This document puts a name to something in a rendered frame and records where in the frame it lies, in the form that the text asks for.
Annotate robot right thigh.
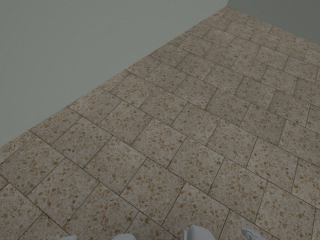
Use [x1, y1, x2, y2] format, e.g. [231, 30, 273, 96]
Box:
[182, 226, 216, 240]

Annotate right robot hand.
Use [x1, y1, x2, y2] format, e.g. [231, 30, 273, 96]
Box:
[241, 227, 266, 240]

